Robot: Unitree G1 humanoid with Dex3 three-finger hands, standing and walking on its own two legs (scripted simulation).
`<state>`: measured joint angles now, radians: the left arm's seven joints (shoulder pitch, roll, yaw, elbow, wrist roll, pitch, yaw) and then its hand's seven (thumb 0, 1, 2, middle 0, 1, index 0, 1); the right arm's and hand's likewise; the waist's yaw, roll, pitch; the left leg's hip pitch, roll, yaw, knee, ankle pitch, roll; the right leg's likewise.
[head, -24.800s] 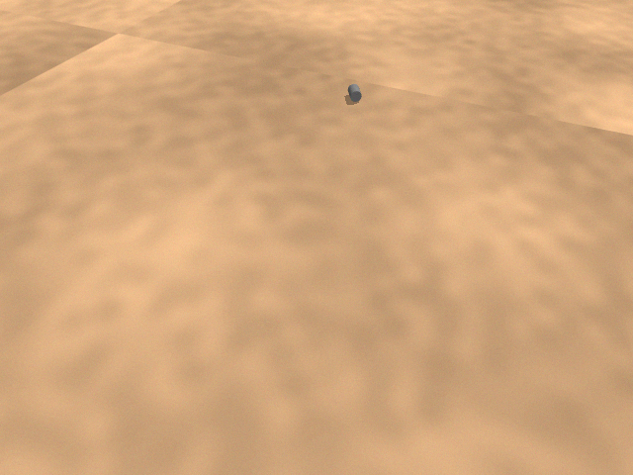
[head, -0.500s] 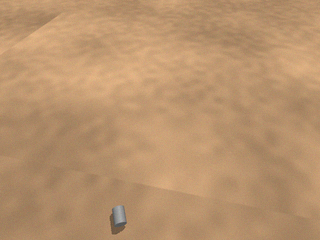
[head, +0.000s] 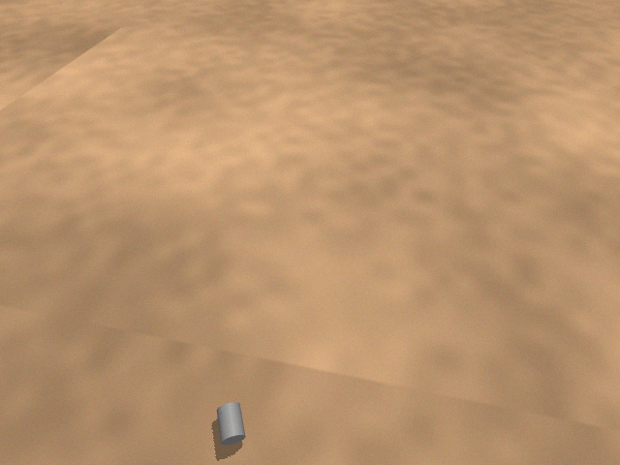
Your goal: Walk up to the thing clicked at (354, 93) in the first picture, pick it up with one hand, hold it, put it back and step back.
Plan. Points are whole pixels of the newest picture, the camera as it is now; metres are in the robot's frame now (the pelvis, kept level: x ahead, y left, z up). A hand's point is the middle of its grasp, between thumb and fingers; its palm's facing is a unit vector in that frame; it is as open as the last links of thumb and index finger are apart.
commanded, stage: stand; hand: left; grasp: from above
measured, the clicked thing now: (230, 423) +0.40 +0.25 -0.75
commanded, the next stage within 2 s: rise first in 0.78 s
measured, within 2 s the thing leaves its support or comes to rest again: neither
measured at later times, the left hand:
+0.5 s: hand out of the picture +0.07 +0.26 -0.16, palm faces -0.02 -0.94 -0.35, open 7.3 cm
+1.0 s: hand out of the picture +0.11 +0.25 -0.16, palm faces +0.04 -0.94 -0.33, open 7.7 cm
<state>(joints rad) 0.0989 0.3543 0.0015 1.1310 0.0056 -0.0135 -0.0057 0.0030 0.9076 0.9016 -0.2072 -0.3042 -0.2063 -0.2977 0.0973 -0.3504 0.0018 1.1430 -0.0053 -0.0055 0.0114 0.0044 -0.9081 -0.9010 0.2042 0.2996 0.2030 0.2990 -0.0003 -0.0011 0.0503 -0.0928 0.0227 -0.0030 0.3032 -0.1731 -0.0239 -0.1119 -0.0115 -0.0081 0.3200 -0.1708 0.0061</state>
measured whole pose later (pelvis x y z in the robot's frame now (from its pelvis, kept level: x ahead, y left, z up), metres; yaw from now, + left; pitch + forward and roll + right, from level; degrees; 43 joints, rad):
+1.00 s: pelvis +0.00 +0.00 -0.01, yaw +1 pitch +1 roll +0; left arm 0.03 0.33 0.06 1.08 0.01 -0.03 0.01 0.01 0.80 0.89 -0.21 -0.41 -0.21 -0.40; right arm 0.18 -0.33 0.00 0.94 0.04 -0.04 -0.02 0.01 -0.95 -0.91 0.20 0.30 0.20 0.30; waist -0.01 0.00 0.05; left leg -0.23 0.02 -0.02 0.43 -0.22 -0.02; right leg -0.24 -0.01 -0.02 0.43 -0.21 0.01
